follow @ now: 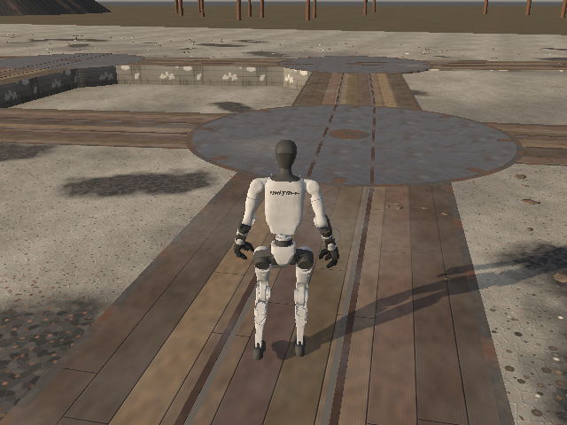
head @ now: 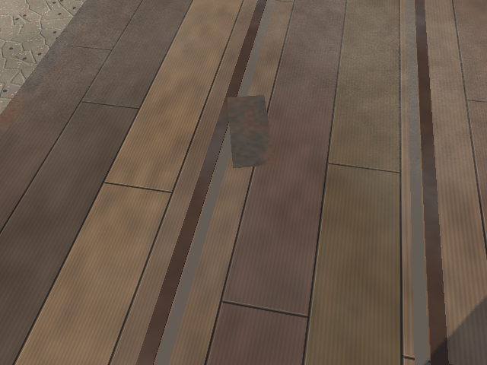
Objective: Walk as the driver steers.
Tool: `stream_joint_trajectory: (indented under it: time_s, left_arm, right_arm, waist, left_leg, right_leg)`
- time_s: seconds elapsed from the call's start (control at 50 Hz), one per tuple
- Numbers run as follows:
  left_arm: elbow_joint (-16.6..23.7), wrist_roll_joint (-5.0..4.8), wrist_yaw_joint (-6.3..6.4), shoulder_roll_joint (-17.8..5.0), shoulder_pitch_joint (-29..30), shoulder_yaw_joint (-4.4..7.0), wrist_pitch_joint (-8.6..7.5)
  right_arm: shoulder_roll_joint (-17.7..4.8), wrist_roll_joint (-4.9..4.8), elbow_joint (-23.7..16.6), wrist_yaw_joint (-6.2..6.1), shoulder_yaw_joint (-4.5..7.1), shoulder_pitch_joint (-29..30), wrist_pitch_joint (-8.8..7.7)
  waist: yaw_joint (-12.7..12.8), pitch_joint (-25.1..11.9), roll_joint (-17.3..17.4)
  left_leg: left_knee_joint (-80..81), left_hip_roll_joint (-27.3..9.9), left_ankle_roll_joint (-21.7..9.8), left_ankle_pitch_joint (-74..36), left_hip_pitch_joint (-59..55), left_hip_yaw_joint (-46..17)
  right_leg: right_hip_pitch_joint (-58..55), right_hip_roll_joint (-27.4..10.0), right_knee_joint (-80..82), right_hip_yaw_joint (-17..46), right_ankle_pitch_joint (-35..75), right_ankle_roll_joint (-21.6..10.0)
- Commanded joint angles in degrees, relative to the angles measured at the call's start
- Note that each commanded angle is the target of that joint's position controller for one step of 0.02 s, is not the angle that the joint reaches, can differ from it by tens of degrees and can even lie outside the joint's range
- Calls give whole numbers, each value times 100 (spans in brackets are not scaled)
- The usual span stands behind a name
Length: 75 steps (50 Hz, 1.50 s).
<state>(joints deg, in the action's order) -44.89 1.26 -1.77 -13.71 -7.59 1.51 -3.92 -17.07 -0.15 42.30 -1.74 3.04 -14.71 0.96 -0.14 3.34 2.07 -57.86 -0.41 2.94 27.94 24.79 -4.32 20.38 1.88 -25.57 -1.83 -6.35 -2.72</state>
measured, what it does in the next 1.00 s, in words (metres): steps on the spot, turning right: left foot, then left foot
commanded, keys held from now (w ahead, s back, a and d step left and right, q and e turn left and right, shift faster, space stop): no key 0.24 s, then e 0.58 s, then no key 0.18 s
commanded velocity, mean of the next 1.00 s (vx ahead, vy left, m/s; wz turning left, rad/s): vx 0.04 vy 0.00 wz -0.26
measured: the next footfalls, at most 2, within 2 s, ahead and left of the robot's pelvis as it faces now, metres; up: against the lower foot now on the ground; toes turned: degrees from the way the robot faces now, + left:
left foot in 0.16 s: +0.11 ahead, +0.15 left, +0.00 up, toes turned -2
left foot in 1.00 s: +0.17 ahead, +0.12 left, +0.00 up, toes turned -24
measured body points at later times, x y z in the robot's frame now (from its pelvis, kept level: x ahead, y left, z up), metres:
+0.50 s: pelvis +0.07 +0.01 -0.01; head +0.10 +0.01 +0.44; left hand +0.22 +0.28 -0.12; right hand +0.17 -0.28 -0.12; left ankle +0.07 +0.15 -0.74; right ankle +0.08 -0.09 -0.73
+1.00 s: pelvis +0.08 +0.02 +0.00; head +0.11 +0.01 +0.45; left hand +0.31 +0.24 -0.10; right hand +0.13 -0.29 -0.10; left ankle +0.13 +0.14 -0.73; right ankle +0.08 -0.09 -0.74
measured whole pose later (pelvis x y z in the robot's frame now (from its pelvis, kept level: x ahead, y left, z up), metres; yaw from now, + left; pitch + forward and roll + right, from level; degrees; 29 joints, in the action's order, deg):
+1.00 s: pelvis +0.08 +0.02 +0.00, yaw -20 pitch +1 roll +0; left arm -43.6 -0.7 1.9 -17.0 -8.1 3.6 2.9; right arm -15.9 -0.4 43.4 -1.7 3.9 -8.5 -1.1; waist 1.2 1.4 -0.5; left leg -30.2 1.0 3.1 14.4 16.2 -3.7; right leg 17.7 6.5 -28.6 10.7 -11.5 -1.9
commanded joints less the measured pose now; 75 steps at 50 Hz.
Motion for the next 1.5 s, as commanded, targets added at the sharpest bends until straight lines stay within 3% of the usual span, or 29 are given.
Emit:
stream_joint_trajectory:
  time_s: [0.02, 0.08, 0.14, 0.18, 0.2, 0.26, 0.36, 0.44, 0.5, 0.56, 0.58, 0.6, 0.62, 0.66, 0.68, 0.8, 0.92, 0.98, 1.0, 1.02, 1.04, 1.06, 1.08, 1.14, 1.22, 1.28, 1.32, 1.36, 1.5]
  left_arm:
    - [233, 25, 42, -742, 374, 157, -27]
    - [65, -48, 78, -844, 285, 169, 56]
    - [-50, -92, 63, -655, 324, 63, 145]
    - [-167, 21, 28, -533, -45, 2, 136]
    - [-204, -10, 51, -512, -159, 11, 165]
    - [-320, -56, 132, -582, 9, 15, 245]
    - [-175, -211, 157, -912, 259, 171, 308]
    - [-37, -213, 146, -770, 210, 231, 416]
    - [11, -192, 76, -676, -22, 275, 515]
    - [-10, -191, 49, -833, -225, 380, 568]
    - [90, -150, 127, -1561, -212, 570, 573]
    - [82, 7, 83, -1718, -743, 571, 506]
    - [120, 62, 77, -1559, -738, 483, 373]
    - [272, -145, 155, -1393, -159, 467, 293]
    - [309, -218, 212, -1309, -4, 439, 322]
    - [371, -224, 403, -1291, -178, 468, 508]
    - [439, -163, 379, -1215, -47, 441, 598]
    - [438, -220, 387, -1095, 80, 363, 658]
    - [390, -216, 396, -991, -97, 324, 655]
    - [374, -115, 389, -778, -338, 254, 621]
    - [456, -155, 380, -782, -377, 285, 565]
    - [426, -85, 390, -1119, -232, 368, 524]
    - [362, -150, 391, -1334, -181, 470, 530]
    - [149, -134, 404, -929, -352, 423, 642]
    - [130, -176, 338, -507, -92, 249, 555]
    - [-53, -146, 317, -759, -334, 301, 543]
    - [-105, -122, 364, -1349, -368, 416, 589]
    - [-196, -103, 287, -802, -329, 295, 559]
    - [-543, -87, 313, -722, -377, 197, 381]
  right_arm:
    - [-160, 52, -176, -65, 39, -575, 10]
    - [-281, 35, -113, -56, 63, -415, 34]
    - [-282, 139, -123, -40, 68, -142, 71]
    - [-698, 166, -303, -90, 121, 129, 59]
    - [-776, 115, -154, -70, 174, 208, 51]
    - [-306, 162, -131, -17, 63, 299, -90]
    - [-653, 48, -76, -171, 235, 36, -139]
    - [-773, 58, -120, -291, 337, -141, -36]
    - [-763, 6, -295, -335, 346, 402, -32]
    - [-806, -43, -283, -322, 389, 578, -39]
    - [-555, 76, -373, -296, 342, 369, -54]
    - [-420, 109, -647, -316, 260, 1109, -64]
    - [-451, 55, -581, -298, 279, 930, -82]
    - [-544, 35, -361, -294, 329, 647, -73]
    - [-616, 72, -331, -326, 359, 655, -75]
    - [-286, 2, -365, -232, 247, 783, -162]
    - [-415, -50, -284, -60, 237, 716, -233]
    - [-334, -32, -151, 43, 214, 430, -315]
    - [-440, 31, -138, 57, 229, 401, -333]
    - [-774, 159, -204, 41, 266, 359, -331]
    - [-1003, 298, -201, 52, 289, 539, -307]
    - [-715, 319, -270, 64, 222, 711, -337]
    - [-607, 257, -281, 61, 183, 817, -362]
    - [-450, 40, -178, 29, 99, 1012, -364]
    - [-508, 71, 69, 31, 93, 648, -228]
    - [-525, -18, 235, 54, 61, 411, -224]
    - [-451, 125, 271, 151, 23, 126, -383]
    - [-429, 118, 318, 129, 5, 622, -375]
    - [-360, 71, 666, -3, 13, 526, -187]
  waist:
    - [-215, -960, -996]
    - [-127, -1172, -845]
    - [-181, -762, -696]
    - [107, -500, -77]
    - [240, -399, 482]
    - [88, -247, 288]
    - [-78, -532, 51]
    - [-127, -730, 410]
    - [55, -738, 861]
    - [200, -602, 258]
    - [-46, -560, -1349]
    - [514, -671, -1994]
    - [425, -950, -1255]
    - [123, -847, -494]
    - [77, -829, -480]
    - [128, -902, -816]
    - [206, -815, -1149]
    - [-27, -749, -1047]
    - [-15, -732, -859]
    - [143, -842, 11]
    - [354, -601, 1021]
    - [161, -633, 1003]
    - [123, -529, 763]
    - [214, -384, 586]
    - [-68, -601, 796]
    - [32, -645, 618]
    - [-294, -794, -425]
    - [-14, -629, -429]
    - [-54, -170, -526]
  left_leg:
    - [1154, -259, 92, -489, -761, 88]
    - [1997, -240, 40, -1362, -1244, 151]
    - [3123, -206, -167, -2100, -1852, 180]
    - [3315, -769, -439, -2551, -1930, -381]
    - [3326, -578, -545, -1356, -1274, -308]
    - [3385, -366, -303, -1607, -1074, -122]
    - [2823, -405, -420, -2699, -1589, 128]
    - [2978, -1196, -939, -3548, -1894, -433]
    - [3124, -1973, -1349, -3989, -1640, -855]
    - [2423, -1372, -694, -2739, -744, 74]
    - [1007, -479, -71, -1398, 165, 993]
    - [-246, 319, 96, 1140, 1240, 512]
    - [-1072, 126, 59, 1194, 1369, -133]
    - [-1102, -49, 44, 350, 1417, -192]
    - [-886, -136, 74, -2, 1332, -231]
    - [651, 151, 260, -678, 706, -132]
    - [1837, 156, 185, -750, -374, 17]
    - [3347, 163, -62, -1647, -1174, 181]
    - [3746, -81, -201, -2154, -1588, -4]
    - [3961, -1028, -534, -2870, -2008, -929]
    - [4066, -1748, -1364, -3585, -1711, -1779]
    - [4232, -2060, -1861, -3239, -1320, -2114]
    - [4256, -1840, -1819, -2918, -1267, -1898]
    - [4051, -1301, -1440, -2939, -1382, -1172]
    - [3683, -949, -1340, -3611, -1685, -716]
    - [3520, -816, -1029, -3491, -1511, -695]
    - [3451, -320, -525, -2572, -1109, -178]
    - [3257, -111, -204, -2013, -1471, 142]
    - [3254, -110, -188, -2093, -1499, 142]
  right_leg:
    - [-385, -1292, 843, 946, 2553, -1023]
    - [-514, -1377, 842, 969, 1628, -1011]
    - [-26, -1049, 883, 949, -818, -564]
    - [244, -567, 633, 733, -1849, -65]
    - [-130, -292, 533, 364, -1611, 79]
    - [-383, -352, 245, 396, -882, 65]
    - [-52, -298, -387, 574, 488, -137]
    - [514, -106, -1331, 427, 271, 22]
    - [551, -142, -1918, 119, -1760, 84]
    - [-503, -181, -637, 296, -452, -199]
    - [-949, -1164, 230, 2177, 939, -748]
    - [-1474, -2006, 814, 3795, 1799, -1697]
    - [-1733, -2114, 671, 3618, 1941, -1805]
    - [-1582, -1641, 455, 2703, 1766, -1290]
    - [-1497, -1510, 462, 2528, 1642, -1126]
    - [-1396, -1087, 572, 2391, 950, -1003]
    - [-893, -1109, 576, 2684, 520, -1000]
    - [-749, -911, 285, 2681, 556, -755]
    - [-529, -712, 136, 2561, 146, -512]
    - [-129, -259, -642, 2019, -833, -175]
    - [403, 449, -1159, 1272, -2206, 128]
    - [276, 227, -2090, 1163, -2778, 391]
    - [332, 180, -2691, 1163, -2643, 504]
    - [426, -16, -2943, 1087, -2116, 795]
    - [-313, -139, -1102, 460, -1778, 842]
    - [-1323, -162, 665, 468, 6, 580]
    - [-1726, -671, 12, 931, 1117, 138]
    - [-1086, -563, 205, 948, 7, -10]
    - [-696, -455, 384, 922, -268, 151]
Keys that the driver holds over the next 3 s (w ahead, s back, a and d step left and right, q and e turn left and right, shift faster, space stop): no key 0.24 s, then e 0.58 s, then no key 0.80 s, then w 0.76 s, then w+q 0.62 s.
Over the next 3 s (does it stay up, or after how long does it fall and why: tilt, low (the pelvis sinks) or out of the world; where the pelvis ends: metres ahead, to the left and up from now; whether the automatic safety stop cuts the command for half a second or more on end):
stays up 0.69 -0.15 -0.01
